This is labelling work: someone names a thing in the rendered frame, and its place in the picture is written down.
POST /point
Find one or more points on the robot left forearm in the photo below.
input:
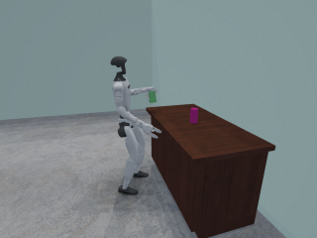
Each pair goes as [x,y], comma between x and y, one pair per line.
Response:
[138,91]

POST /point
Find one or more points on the robot left foot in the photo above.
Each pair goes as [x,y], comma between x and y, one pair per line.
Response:
[141,175]

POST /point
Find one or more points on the robot right forearm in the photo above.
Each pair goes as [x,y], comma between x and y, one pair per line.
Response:
[127,115]

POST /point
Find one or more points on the right robot thigh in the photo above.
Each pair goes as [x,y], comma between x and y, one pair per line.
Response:
[131,142]

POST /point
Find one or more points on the table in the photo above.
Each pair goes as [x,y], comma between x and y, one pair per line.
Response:
[213,169]

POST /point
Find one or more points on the robot right upper arm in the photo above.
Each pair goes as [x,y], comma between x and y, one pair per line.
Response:
[118,89]

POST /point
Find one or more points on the sponge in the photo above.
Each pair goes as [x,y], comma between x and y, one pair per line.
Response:
[152,96]

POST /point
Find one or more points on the left robot hand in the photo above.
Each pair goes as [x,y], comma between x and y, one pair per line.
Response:
[148,89]

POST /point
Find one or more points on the right robot hand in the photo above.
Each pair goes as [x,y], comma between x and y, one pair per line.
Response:
[148,129]

